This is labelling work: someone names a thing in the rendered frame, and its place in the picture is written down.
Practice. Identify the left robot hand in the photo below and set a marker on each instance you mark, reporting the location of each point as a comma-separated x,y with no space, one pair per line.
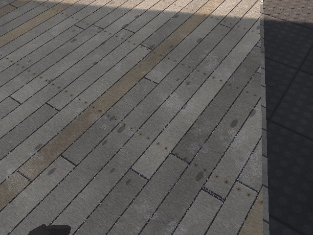
59,229

